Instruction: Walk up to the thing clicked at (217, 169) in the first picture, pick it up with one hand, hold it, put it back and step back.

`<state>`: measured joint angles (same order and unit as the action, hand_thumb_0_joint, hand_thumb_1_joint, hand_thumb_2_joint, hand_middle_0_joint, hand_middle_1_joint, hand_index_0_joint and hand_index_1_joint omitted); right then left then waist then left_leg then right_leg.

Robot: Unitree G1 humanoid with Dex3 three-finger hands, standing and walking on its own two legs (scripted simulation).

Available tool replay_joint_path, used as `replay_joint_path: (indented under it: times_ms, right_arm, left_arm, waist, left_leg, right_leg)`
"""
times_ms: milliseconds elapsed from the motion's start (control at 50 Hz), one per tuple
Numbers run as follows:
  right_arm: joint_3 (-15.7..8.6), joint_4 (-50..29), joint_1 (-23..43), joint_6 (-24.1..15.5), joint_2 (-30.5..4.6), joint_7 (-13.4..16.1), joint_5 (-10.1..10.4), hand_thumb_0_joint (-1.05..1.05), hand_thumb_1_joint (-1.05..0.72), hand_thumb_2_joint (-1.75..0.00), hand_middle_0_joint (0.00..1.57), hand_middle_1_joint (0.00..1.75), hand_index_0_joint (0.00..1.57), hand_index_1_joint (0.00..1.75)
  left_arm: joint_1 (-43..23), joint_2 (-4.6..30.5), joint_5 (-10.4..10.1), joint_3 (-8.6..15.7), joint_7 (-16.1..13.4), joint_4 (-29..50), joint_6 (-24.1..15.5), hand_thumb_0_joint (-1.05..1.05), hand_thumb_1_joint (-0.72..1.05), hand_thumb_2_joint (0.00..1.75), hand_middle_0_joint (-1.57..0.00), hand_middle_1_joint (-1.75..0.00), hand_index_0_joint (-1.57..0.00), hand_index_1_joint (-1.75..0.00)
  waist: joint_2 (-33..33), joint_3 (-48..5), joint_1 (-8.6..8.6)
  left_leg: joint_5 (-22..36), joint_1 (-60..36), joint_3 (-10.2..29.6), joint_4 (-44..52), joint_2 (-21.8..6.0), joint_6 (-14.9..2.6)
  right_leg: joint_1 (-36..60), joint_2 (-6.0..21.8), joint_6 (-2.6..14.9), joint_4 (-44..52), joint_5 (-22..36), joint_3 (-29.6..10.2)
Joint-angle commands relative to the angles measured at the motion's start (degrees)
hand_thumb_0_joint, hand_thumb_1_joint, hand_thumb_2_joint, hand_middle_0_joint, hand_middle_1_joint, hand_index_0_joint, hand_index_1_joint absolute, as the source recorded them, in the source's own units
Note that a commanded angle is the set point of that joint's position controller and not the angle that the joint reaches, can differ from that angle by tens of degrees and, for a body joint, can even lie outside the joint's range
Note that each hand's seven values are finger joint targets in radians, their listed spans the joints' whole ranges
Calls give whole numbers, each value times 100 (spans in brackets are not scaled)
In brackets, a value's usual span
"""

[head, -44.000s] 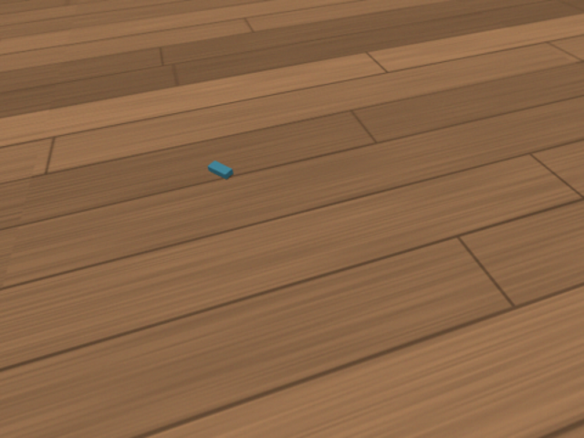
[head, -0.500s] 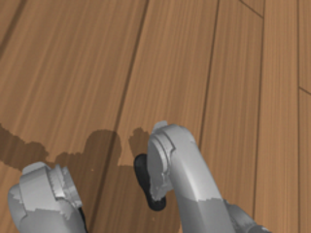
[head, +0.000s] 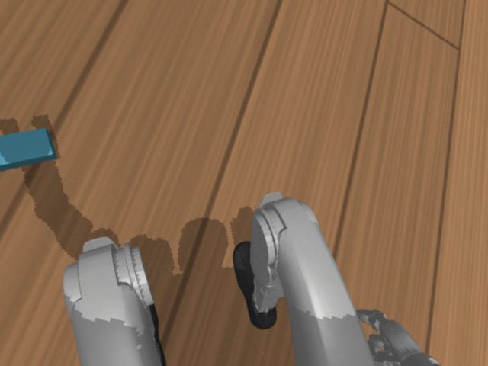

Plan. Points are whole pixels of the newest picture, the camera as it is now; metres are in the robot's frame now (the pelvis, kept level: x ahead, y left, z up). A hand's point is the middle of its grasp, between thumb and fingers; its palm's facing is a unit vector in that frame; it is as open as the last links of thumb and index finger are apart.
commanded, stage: withdraw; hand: left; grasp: from above
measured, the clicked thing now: (14, 150) +0.51 +0.34 -0.33
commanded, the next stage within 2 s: home in 0.08 s
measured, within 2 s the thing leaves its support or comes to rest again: neither
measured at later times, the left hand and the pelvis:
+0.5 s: hand out of the picture +0.49 +0.36 -0.11, palm faces -0.36 -0.23 -0.90, open 10.4 cm; pelvis +0.01 +0.00 +0.02, yaw +1 degrees
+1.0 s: hand out of the picture +0.31 +0.27 +0.10, palm faces -0.03 -0.85 -0.52, open 7.4 cm; pelvis +0.03 -0.01 +0.20, yaw +8 degrees
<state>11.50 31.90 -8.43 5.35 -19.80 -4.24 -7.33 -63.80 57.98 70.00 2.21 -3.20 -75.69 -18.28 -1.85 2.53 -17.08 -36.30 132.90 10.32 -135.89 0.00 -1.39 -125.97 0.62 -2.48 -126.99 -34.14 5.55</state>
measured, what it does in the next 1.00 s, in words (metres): rises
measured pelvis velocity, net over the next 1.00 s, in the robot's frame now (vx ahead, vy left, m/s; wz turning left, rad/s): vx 0.03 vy -0.01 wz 0.14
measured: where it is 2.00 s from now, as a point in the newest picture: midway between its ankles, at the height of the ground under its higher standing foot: (205, 323)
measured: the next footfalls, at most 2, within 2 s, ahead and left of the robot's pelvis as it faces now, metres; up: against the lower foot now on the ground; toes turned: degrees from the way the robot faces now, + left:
none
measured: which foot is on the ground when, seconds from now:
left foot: down 0.00-1.00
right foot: down 0.00-1.00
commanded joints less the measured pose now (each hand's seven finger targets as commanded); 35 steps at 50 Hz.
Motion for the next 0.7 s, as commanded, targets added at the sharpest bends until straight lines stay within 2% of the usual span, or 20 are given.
replay_joint_path:
  times_ms: [0,40,80,100,140,160,180,220,240,260,340,380,420,440,460,480,520,580,620,680]
  right_arm:
    - [-370,69,-1078,-26,-1530,100,-137,0,-89,-90,20,30,20,30]
    - [-355,84,-1088,-90,-1580,93,-172,0,-89,-90,20,30,20,30]
    - [-380,39,-1129,-158,-1608,54,-196,0,-90,-90,20,30,20,30]
    - [-409,6,-1099,-191,-1633,47,-197,0,-90,-90,20,30,20,30]
    - [-439,30,-1177,-281,-1652,30,-174,0,-90,-90,20,30,20,30]
    - [-451,26,-1217,-318,-1602,7,-168,0,-88,-89,20,30,20,30]
    - [-490,21,-1250,-348,-1592,-15,-155,0,-89,-89,20,30,20,30]
    - [-559,2,-1303,-377,-1611,-56,-140,0,-88,-90,20,30,20,30]
    - [-593,6,-1359,-384,-1573,-83,-117,0,-88,-90,20,30,20,30]
    - [-662,-10,-1409,-368,-1560,-94,-87,0,-89,-90,20,30,20,30]
    - [-965,-25,-1589,-275,-1494,-148,70,0,-89,-90,20,30,20,30]
    - [-1110,11,-1656,-200,-1456,-150,165,0,-89,-90,20,30,20,30]
    - [-1250,-8,-1564,-114,-1389,-143,278,0,-90,-90,20,30,20,30]
    - [-1324,-1,-1478,-86,-1380,-114,334,0,-90,-90,20,30,20,30]
    - [-1339,7,-1422,-69,-1270,-97,389,0,-90,-90,20,30,20,30]
    - [-1363,6,-1391,-55,-1214,-75,454,0,-90,-90,20,30,20,30]
    - [-1417,-29,-1226,-51,-1089,-18,547,0,-90,-90,20,30,20,30]
    - [-1526,-113,-1010,-111,-961,39,652,0,-90,-90,20,30,20,30]
    - [-1563,-127,-852,-175,-930,99,692,0,-90,-90,20,30,20,30]
    - [-1576,-232,-672,-305,-787,165,754,0,-90,-90,20,30,20,30]
  left_arm:
    - [-2108,1305,184,228,-909,539,-155,0,-28,81,-28,-79,-28,-78]
    - [-2382,1766,357,467,-1208,593,-108,0,-26,79,-29,-77,-30,-77]
    - [-2471,1909,485,597,-1431,515,31,0,-25,78,-31,-76,-31,-76]
    - [-2437,1900,521,618,-1512,375,94,0,-24,77,-32,-74,-32,-74]
    - [-2554,2036,570,738,-1600,526,231,0,-24,77,-33,-73,-32,-73]
    - [-2483,2087,610,758,-1603,488,321,0,-16,85,-26,-68,-24,-70]
    - [-2423,2106,567,819,-1577,530,415,0,-24,77,-30,-76,-31,-75]
    - [-2078,2016,468,873,-1484,539,584,0,-8,93,-26,-67,-23,-69]
    - [-1970,1908,384,835,-1394,713,661,0,0,99,-26,-66,-23,-68]
    - [-1901,1926,295,882,-1297,953,748,0,6,98,-25,-63,-23,-65]
    - [-970,1364,-426,874,-724,1595,1046,0,30,90,-22,-48,-21,-49]
    - [-427,1216,-833,972,-407,2091,1177,0,43,85,-21,-41,-20,-42]
    - [-37,974,-1403,1056,-112,3061,1313,0,57,83,-19,-34,-19,-35]
    - [176,813,-1702,1079,35,3450,1381,0,65,79,-18,-29,-18,-29]
    - [413,609,-1955,1022,172,3619,1470,0,73,81,-19,-28,-18,-28]
    - [661,525,-2216,1099,272,3903,1533,0,80,85,-19,-28,-19,-28]
    - [1117,175,-2653,1072,399,4268,1641,0,89,90,-20,-30,-20,-30]
    - [1637,-344,-3239,986,511,4981,1752,0,90,90,-20,-30,-20,-30]
    - [2042,-665,-3564,887,521,5148,1836,0,90,90,-20,-30,-20,-30]
    - [2402,-1013,-4027,804,465,5549,1953,0,90,90,-20,-30,-20,-30]
  waist:
    - [2437,-3452,-398]
    - [2850,-3783,-303]
    - [3015,-4056,-255]
    - [3059,-4006,-317]
    - [3284,-4181,-298]
    - [3349,-4287,-263]
    - [3284,-4464,-230]
    - [3214,-4423,-160]
    - [3241,-4589,-133]
    - [3215,-4890,-22]
    - [3006,-5030,233]
    - [2802,-5285,456]
    - [2843,-5730,681]
    - [2805,-5660,740]
    - [2577,-5547,714]
    - [2328,-5441,750]
    - [1991,-5059,781]
    - [1919,-5041,869]
    - [1852,-4710,905]
    - [1725,-4649,935]
  left_leg:
    - [461,-3097,-330,1377,-19,85]
    - [568,-3350,-338,1359,-23,115]
    - [688,-3514,-341,1362,-36,119]
    - [649,-3471,-313,1371,-32,127]
    - [808,-3656,-311,1352,-27,137]
    - [845,-3665,-355,1319,-38,120]
    - [940,-3681,-413,1255,-39,92]
    - [1048,-3516,-457,1241,7,97]
    - [1121,-3598,-479,1282,3,99]
    - [1174,-3704,-503,1328,-5,79]
    - [1293,-3711,-583,1623,32,97]
    - [1389,-3913,-605,1804,40,80]
    - [1646,-4376,-604,2052,29,83]
    - [1651,-4447,-566,2179,48,90]
    - [1551,-4411,-557,2265,10,40]
    - [1441,-4319,-549,2364,26,6]
    - [1043,-4107,-482,2648,31,-27]
    - [687,-4557,-306,3214,-31,-30]
    - [414,-4819,-149,3580,-75,-7]
    - [184,-5131,-174,4037,-112,-15]
  right_leg:
    - [1071,-245,508,906,484,605]
    - [1094,-226,493,768,607,610]
    - [1085,-214,488,665,719,605]
    - [983,-205,484,626,702,633]
    - [982,-177,480,576,824,604]
    - [1053,-185,477,571,853,572]
    - [1142,-192,471,596,922,546]
    - [1214,-166,496,655,962,520]
    - [1353,-173,502,687,1012,506]
    - [1453,-188,504,745,1032,489]
    - [1837,-158,544,1042,1033,414]
    - [2065,-169,543,1183,1073,348]
    - [2302,-156,536,1338,1232,244]
    - [2196,-133,566,1417,1215,214]
    - [2239,-163,532,1502,1176,176]
    - [2342,-157,519,1614,1145,137]
    - [2425,-141,509,1844,938,97]
    - [2557,-123,458,2169,750,73]
    - [2582,-104,441,2359,598,76]
    - [3070,-89,388,2734,527,28]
